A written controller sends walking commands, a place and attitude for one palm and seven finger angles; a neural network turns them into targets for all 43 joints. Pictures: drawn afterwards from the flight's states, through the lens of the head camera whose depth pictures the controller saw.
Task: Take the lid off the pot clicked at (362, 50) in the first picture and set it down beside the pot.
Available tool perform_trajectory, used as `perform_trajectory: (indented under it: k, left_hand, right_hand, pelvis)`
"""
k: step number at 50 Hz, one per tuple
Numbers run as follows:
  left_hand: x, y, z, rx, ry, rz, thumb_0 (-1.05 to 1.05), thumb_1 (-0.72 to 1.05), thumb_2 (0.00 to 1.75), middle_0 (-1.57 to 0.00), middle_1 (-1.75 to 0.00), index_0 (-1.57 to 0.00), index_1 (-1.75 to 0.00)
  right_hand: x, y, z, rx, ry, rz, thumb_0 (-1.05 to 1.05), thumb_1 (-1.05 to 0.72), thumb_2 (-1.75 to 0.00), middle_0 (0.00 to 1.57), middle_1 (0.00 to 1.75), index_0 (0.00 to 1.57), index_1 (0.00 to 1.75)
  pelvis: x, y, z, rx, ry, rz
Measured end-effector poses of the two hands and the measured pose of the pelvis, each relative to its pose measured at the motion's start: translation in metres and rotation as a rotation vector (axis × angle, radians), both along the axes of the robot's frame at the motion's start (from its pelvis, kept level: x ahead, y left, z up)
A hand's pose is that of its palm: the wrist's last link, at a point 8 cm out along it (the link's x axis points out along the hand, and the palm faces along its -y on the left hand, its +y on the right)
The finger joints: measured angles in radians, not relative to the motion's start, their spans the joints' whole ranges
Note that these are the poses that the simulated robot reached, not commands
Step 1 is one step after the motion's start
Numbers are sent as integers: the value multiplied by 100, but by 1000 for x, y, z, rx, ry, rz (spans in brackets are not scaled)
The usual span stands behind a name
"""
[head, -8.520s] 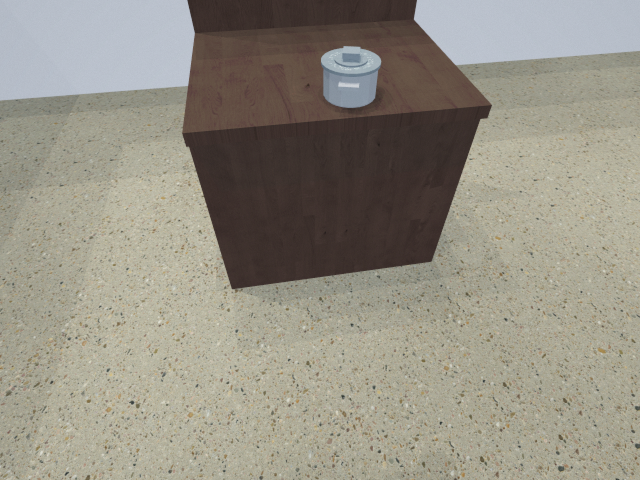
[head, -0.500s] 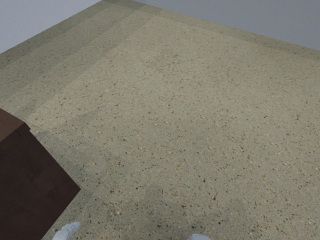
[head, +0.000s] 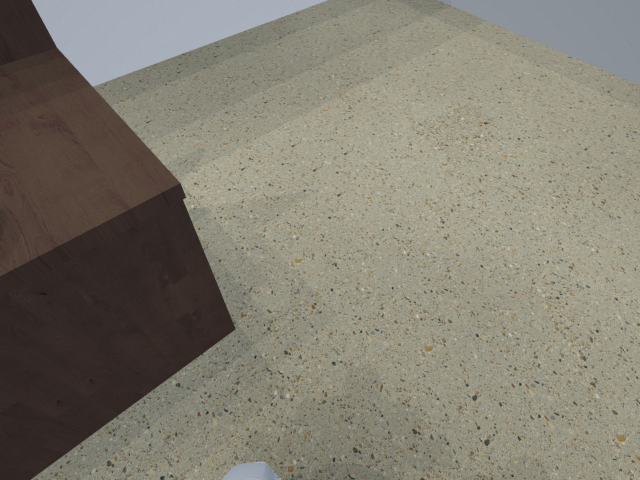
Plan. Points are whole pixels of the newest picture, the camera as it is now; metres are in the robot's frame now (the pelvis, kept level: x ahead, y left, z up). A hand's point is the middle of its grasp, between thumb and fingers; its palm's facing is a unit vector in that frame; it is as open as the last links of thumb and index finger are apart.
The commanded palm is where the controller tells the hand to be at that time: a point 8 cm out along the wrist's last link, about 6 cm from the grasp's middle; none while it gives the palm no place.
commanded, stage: turn to face it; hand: left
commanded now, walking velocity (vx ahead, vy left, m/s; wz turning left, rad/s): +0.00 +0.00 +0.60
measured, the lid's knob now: out of the picture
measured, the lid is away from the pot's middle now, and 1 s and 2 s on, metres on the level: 0.00 0.00 0.00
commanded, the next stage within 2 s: take the last steps up to it in 1.18 s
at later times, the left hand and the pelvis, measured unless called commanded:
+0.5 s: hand out of the picture +0.07 +0.26 -0.14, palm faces +0.30 -0.91 -0.28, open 7.4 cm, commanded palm none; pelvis +0.01 +0.02 +0.01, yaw +17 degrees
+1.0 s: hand out of the picture -0.07 +0.17 -0.15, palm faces +0.60 -0.76 -0.26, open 7.4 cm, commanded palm none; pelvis +0.01 -0.02 +0.01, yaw +36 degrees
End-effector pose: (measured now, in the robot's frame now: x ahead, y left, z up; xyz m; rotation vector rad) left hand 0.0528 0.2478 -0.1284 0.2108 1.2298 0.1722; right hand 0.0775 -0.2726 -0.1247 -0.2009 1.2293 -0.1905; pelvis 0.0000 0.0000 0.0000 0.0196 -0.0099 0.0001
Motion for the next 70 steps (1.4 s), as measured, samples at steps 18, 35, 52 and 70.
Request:
perform_trajectory:
  k: [18, 35, 52, 70]
  left_hand:
    - [-20, 67, 7, 19, -66, 226, 1, 91, 90, -20, -30, -20, -29]
    - [-33, -1, 36, 102, -152, 370, 0, 91, 90, -20, -30, -21, -30]
    - [-175, -45, 1, -15, 60, 699, 0, 90, 90, -20, -30, -21, -30]
    - [-184, -26, 7, 8, 15, 809, 0, 91, 90, -20, -30, -20, -29]
  right_hand:
    - [56, 79, 16, 0, -56, 232, 0, -90, -89, 20, 30, 21, 30]
    - [67, 20, -24, 54, 96, 346, 1, -91, -89, 20, 30, 21, 30]
    - [169, 106, 0, 8, -23, 690, 1, -91, -89, 19, 30, 20, 30]
    - [155, 170, -4, 95, -30, 819, 0, -90, -89, 20, 30, 21, 30]
  pelvis:
    - [7, 34, 8, -45, 3, 215]
    - [18, -24, 3, 1, -2, 445]
    - [10, -11, 1, 3, 10, 654]
    - [16, 4, 5, -8, -10, 764]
